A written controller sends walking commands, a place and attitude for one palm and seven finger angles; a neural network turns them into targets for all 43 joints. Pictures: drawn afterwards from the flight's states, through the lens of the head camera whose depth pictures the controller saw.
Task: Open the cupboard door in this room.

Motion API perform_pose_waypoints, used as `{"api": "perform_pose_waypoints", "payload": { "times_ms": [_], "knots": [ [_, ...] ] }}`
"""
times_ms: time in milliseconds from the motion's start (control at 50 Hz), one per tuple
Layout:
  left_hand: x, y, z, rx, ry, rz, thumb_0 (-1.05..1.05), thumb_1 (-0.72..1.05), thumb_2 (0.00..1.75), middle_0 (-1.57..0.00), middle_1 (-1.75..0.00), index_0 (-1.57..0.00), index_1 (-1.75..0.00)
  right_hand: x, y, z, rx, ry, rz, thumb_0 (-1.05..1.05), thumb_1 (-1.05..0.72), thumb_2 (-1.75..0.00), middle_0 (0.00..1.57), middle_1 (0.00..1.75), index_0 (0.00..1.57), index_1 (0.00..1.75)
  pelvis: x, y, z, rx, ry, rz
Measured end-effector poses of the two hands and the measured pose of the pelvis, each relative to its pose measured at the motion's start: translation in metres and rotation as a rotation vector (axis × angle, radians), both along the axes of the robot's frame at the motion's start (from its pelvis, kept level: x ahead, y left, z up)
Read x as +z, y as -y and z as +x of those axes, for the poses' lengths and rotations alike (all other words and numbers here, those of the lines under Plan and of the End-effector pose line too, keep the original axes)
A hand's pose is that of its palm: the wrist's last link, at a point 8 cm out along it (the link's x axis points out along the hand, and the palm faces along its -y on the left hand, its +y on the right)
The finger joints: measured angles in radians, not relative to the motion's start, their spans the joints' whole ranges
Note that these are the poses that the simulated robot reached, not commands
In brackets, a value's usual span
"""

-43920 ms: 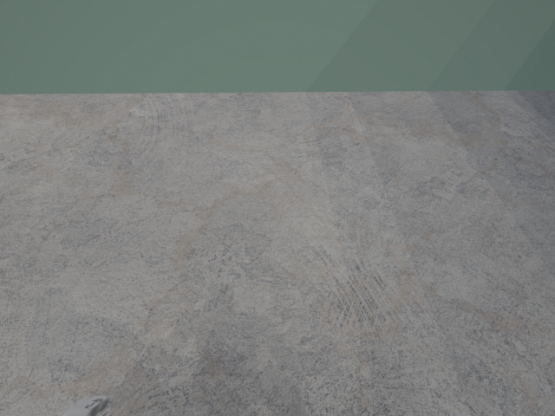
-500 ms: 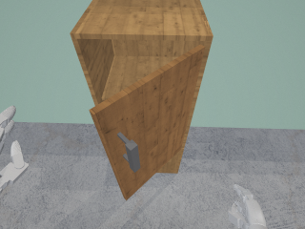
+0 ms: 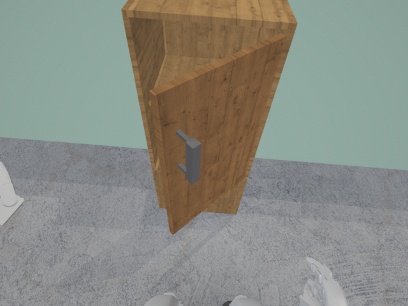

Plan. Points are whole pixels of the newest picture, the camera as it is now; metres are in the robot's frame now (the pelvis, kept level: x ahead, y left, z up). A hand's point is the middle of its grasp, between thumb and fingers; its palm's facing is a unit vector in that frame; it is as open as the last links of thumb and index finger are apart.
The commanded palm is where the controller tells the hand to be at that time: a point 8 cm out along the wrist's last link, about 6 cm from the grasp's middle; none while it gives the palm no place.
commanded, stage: step back with the hand held close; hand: left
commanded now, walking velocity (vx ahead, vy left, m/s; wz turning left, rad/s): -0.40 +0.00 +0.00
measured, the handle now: (186, 157) +0.41 +0.06 +0.05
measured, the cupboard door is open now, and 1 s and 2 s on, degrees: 46 46 46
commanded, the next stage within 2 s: stop stepping back and stand still in 0.34 s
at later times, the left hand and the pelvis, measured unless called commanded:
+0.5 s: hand out of the picture +0.07 +0.29 +0.20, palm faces +0.51 -0.76 -0.41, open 7.4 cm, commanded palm +0.01 +0.31 +0.20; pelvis -0.13 +0.01 +0.01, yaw +1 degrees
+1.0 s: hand out of the picture +0.03 +0.23 +0.19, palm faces +0.42 -0.83 -0.37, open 7.4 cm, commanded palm -0.04 +0.27 +0.20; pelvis -0.20 -0.02 +0.01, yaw -5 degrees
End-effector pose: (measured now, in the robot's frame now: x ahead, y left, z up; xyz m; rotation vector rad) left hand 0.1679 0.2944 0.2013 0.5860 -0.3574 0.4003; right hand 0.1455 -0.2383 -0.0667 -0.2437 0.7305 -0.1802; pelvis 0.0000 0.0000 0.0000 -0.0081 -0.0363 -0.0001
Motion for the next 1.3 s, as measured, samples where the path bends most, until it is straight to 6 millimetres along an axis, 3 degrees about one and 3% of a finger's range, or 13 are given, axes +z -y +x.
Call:
{"api": "perform_pose_waypoints", "payload": {
  "times_ms": [120,200,380,480,580,680,760,840,920,1000,1080,1200,1300],
  "knots": [
    [0.006,-0.005,-0.038,0.044,0.033,0.101,0.01,0.89,0.90,-0.22,-0.30,-0.21,-0.30,-0.015,0.003,-0.014,0.035,0.004,0.005,0.01,-0.90,-0.90,0.20,0.30,0.21,0.30,-0.013,0.007,-0.020,0.082,0.015,-0.013],
    [-0.001,-0.008,-0.072,0.104,0.017,0.073,0.01,0.89,0.90,-0.21,-0.30,-0.21,-0.30,-0.022,0.003,-0.017,0.076,-0.006,0.014,0.01,-0.90,-0.90,0.20,0.30,0.21,0.30,-0.016,0.010,-0.038,0.094,0.016,0.002],
    [-0.004,-0.023,-0.118,0.058,0.038,-0.007,0.01,0.89,0.90,-0.21,-0.30,-0.21,-0.30,0.007,-0.023,-0.042,0.138,0.029,-0.044,0.01,-0.90,-0.90,0.20,0.30,0.20,0.30,-0.004,-0.008,-0.092,0.099,-0.018,0.001],
    [0.006,-0.033,-0.141,0.060,0.023,-0.040,0.01,0.89,0.90,-0.21,-0.30,-0.21,-0.30,0.022,-0.039,-0.076,0.105,0.064,0.021,0.01,-0.90,-0.90,0.20,0.30,0.20,0.30,0.012,-0.009,-0.120,0.038,-0.014,-0.048],
    [0.011,-0.016,-0.156,0.011,0.007,-0.114,0.01,0.89,0.90,-0.21,-0.30,-0.21,-0.30,0.032,-0.042,-0.118,0.084,0.073,0.052,0.01,-0.90,-0.90,0.20,0.30,0.21,0.30,0.024,-0.007,-0.145,-0.012,-0.034,-0.063],
    [0.018,0.006,-0.170,-0.035,-0.039,-0.078,0.01,0.89,0.90,-0.21,-0.30,-0.21,-0.30,0.032,-0.027,-0.160,0.062,0.059,0.062,0.01,-0.90,-0.90,0.20,0.31,0.21,0.30,0.027,0.009,-0.173,-0.011,-0.062,-0.024],
    [0.020,0.026,-0.190,-0.085,-0.074,0.015,0.01,0.89,0.90,-0.21,-0.30,-0.21,-0.30,0.013,0.000,-0.193,0.032,0.023,0.054,0.01,-0.90,-0.90,0.20,0.31,0.21,0.30,0.016,0.018,-0.197,-0.050,-0.059,0.004],
    [0.021,0.028,-0.202,-0.073,-0.061,-0.008,0.01,0.89,0.90,-0.22,-0.30,-0.22,-0.30,0.008,0.028,-0.233,-0.059,-0.056,0.030,0.01,-0.90,-0.90,0.20,0.30,0.21,0.30,0.022,0.021,-0.198,-0.092,-0.041,0.022],
    [0.011,0.022,-0.195,-0.032,-0.018,-0.070,0.01,0.89,0.90,-0.21,-0.30,-0.22,-0.30,0.005,0.049,-0.260,-0.127,-0.080,-0.026,0.01,-0.90,-0.90,0.20,0.30,0.21,0.30,0.020,0.020,-0.198,-0.092,-0.023,0.031],
    [-0.001,0.024,-0.181,-0.059,0.018,-0.106,0.01,0.89,0.90,-0.21,-0.30,-0.21,-0.30,-0.001,0.060,-0.268,-0.174,-0.063,-0.064,0.01,-0.90,-0.90,0.20,0.30,0.20,0.30,0.008,0.017,-0.200,-0.085,-0.011,0.026],
    [-0.001,0.039,-0.176,-0.115,-0.030,-0.065,0.01,0.89,0.90,-0.21,-0.30,-0.21,-0.30,0.003,0.053,-0.268,-0.188,0.002,-0.027,0.01,-0.91,-0.90,0.19,0.30,0.20,0.30,0.009,0.021,-0.210,-0.109,0.000,0.046],
    [0.014,0.062,-0.192,-0.145,-0.076,0.058,0.01,0.89,0.90,-0.21,-0.30,-0.21,-0.30,-0.006,0.038,-0.264,-0.136,0.019,0.073,0.01,-0.90,-0.90,0.20,0.30,0.20,0.30,0.011,0.036,-0.218,-0.105,-0.003,0.026],
    [0.014,0.060,-0.200,-0.078,-0.107,0.020,0.01,0.89,0.90,-0.22,-0.30,-0.22,-0.30,-0.010,0.037,-0.262,-0.103,-0.054,0.108,0.01,-0.90,-0.90,0.20,0.30,0.20,0.30,0.021,0.042,-0.214,-0.131,-0.022,0.041]
  ]
}}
